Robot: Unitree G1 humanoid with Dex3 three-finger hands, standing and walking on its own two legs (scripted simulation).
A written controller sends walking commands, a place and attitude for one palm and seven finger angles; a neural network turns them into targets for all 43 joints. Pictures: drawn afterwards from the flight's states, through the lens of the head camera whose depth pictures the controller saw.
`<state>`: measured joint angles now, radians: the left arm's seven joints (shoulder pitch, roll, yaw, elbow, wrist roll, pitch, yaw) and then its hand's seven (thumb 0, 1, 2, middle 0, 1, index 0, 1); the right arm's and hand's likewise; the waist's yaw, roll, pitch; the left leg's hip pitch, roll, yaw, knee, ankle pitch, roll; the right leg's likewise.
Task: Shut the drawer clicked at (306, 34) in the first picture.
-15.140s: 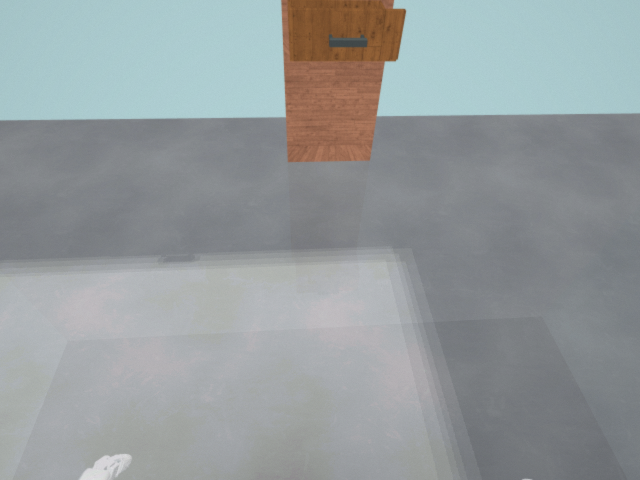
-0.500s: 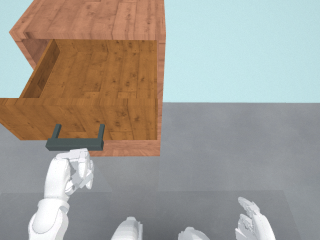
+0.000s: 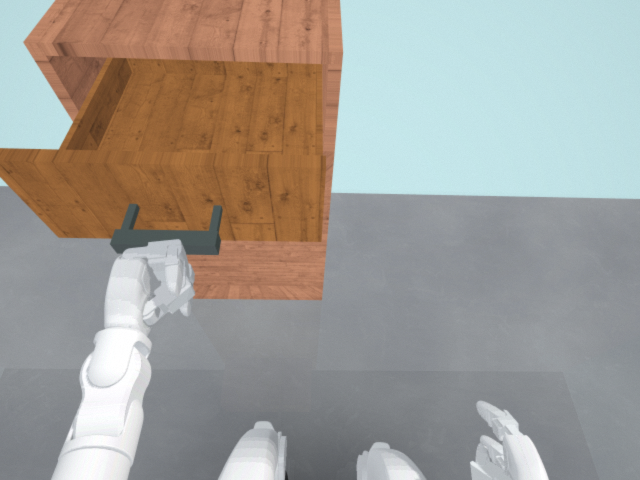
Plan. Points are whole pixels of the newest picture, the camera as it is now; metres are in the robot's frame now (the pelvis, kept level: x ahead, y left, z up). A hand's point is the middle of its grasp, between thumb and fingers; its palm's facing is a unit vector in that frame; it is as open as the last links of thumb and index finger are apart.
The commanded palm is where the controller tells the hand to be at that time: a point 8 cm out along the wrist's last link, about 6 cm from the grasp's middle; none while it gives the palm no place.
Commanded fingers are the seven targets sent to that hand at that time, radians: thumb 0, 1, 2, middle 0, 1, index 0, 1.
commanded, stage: push the drawer shut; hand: left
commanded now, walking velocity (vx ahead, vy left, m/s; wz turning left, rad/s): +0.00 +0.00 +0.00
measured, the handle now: (171, 227) +0.41 +0.21 +0.05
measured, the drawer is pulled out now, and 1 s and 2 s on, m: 0.20 0.07 0.00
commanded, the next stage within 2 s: pull the fist back off the drawer in 1.90 s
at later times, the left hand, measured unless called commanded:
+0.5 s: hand (198, 237) +0.40 +0.18 +0.04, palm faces +0.04 -1.00 -0.04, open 3.1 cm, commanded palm +0.39 +0.23 +0.05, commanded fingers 0.00 0.90 0.90 -1.40 -1.60 -1.40 -1.60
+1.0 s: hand (205, 199) +0.46 +0.18 +0.05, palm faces +0.06 -1.00 -0.03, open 3.2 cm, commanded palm +0.45 +0.22 +0.05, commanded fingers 0.00 0.90 0.90 -1.40 -1.60 -1.40 -1.60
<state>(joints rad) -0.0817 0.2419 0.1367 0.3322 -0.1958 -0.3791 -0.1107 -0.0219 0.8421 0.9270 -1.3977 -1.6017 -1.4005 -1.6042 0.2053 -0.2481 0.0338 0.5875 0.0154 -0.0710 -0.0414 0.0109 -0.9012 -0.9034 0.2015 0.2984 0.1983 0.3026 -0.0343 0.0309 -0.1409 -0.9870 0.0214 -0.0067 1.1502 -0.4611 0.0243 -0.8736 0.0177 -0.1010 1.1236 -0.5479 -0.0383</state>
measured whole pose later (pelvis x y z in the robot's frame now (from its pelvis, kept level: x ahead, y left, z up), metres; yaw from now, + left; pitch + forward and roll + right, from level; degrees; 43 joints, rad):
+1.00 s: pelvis +0.00 +0.00 +0.00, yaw -2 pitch +21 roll -3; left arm -0.65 0.35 0.30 0.95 -0.12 -0.45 -0.11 0.02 0.84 0.91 -1.40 -1.60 -1.40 -1.60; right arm 0.30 -0.26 0.03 0.65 -0.01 0.03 -0.01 0.01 -0.90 -0.90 0.20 0.30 0.20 0.30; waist -0.11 0.03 -0.14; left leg -1.06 0.04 0.01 1.15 -0.45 0.03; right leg -0.96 0.03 -0.08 1.12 -0.53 -0.03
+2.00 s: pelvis -0.02 +0.02 -0.02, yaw -2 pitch +27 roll -6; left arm -1.07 0.59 0.38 1.28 -0.01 -0.42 -0.13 -0.02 0.62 0.92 -1.40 -1.60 -1.40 -1.60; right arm 0.36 -0.27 0.07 0.66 -0.05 0.05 0.00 0.00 -0.90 -0.90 0.20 0.30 0.20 0.30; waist -0.23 0.04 -0.12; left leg -1.27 0.04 -0.04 1.24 -0.44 0.04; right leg -1.13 0.04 -0.13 1.17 -0.51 -0.02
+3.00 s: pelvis +0.04 +0.02 +0.02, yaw -4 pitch +21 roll -4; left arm -0.47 0.36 0.32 0.67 -0.16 -0.36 -0.13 0.02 0.90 0.90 -1.39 -1.60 -1.40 -1.60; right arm 0.35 -0.25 0.01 0.58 0.02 0.10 0.03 0.01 -0.90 -0.90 0.20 0.30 0.20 0.30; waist -0.11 0.04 -0.14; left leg -0.94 0.05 0.03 1.04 -0.47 0.05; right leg -0.83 0.05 -0.05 0.97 -0.50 -0.01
